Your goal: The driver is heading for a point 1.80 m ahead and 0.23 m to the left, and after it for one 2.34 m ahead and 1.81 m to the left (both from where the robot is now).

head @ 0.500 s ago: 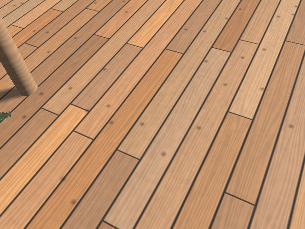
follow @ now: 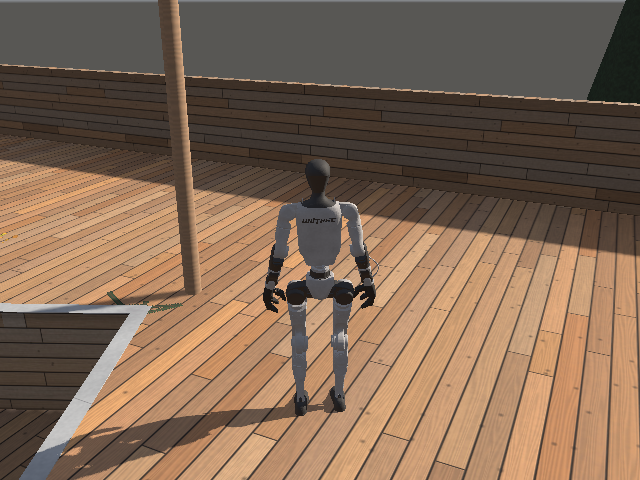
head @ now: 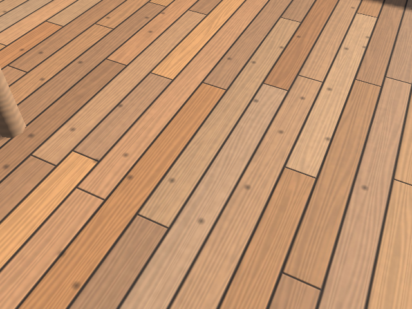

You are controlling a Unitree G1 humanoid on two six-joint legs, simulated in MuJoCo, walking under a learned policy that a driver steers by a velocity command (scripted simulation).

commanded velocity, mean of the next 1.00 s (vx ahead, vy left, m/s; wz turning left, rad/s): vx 0.28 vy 0.00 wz -0.01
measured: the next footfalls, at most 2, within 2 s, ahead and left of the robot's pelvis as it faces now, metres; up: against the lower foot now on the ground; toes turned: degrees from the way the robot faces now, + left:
right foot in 0.54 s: +0.12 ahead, -0.12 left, +0.00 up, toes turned -2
left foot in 1.02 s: +0.47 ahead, +0.04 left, +0.00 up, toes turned +4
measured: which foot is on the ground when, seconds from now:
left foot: down 0.00-0.54, up 0.56-1.00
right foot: down 0.00-0.30, up 0.32-0.52, down 0.54-1.00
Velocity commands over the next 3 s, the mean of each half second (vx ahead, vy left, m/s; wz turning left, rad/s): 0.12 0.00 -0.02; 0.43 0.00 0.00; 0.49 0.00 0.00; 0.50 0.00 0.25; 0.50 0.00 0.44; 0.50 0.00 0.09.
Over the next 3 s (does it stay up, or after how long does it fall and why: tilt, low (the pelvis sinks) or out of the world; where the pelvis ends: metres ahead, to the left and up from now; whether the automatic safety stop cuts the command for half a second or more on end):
stays up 1.38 0.12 0.00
